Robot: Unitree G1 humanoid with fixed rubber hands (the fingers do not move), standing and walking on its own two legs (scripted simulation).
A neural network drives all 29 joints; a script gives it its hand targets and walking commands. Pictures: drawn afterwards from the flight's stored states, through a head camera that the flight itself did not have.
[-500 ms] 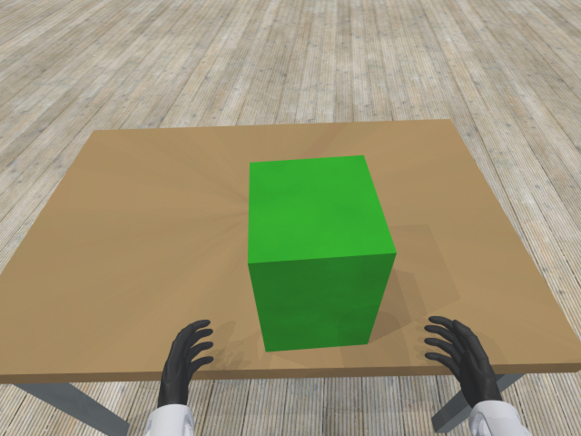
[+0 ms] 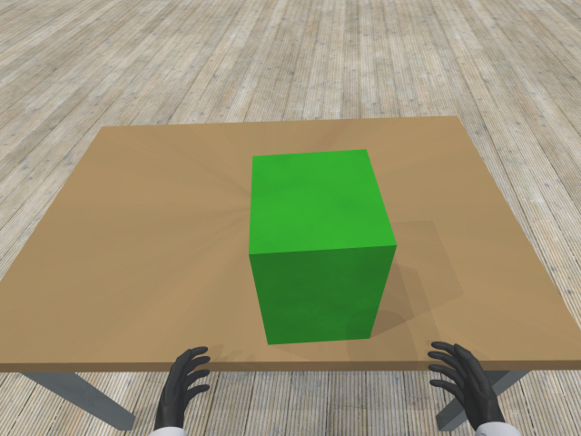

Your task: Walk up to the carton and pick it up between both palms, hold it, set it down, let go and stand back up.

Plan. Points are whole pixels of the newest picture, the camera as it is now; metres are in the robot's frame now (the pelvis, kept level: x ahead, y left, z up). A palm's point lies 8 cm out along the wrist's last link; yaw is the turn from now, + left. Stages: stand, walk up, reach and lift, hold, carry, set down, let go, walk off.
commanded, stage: set down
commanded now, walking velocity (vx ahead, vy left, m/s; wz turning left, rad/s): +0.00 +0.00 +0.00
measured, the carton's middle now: (314, 252) +0.40 -0.01 +0.01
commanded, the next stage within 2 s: let go in 0.64 s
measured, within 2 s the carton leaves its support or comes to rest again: neither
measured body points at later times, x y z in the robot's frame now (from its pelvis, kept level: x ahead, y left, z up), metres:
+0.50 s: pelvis +0.02 +0.02 +0.00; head +0.02 +0.03 +0.45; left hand +0.18 +0.23 -0.08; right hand +0.20 -0.21 -0.06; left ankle -0.01 +0.14 -0.74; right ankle +0.03 -0.11 -0.74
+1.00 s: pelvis -0.01 +0.01 +0.00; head -0.01 +0.01 +0.45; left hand +0.16 +0.22 -0.09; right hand +0.20 -0.21 -0.06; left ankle -0.01 +0.14 -0.74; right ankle +0.03 -0.11 -0.74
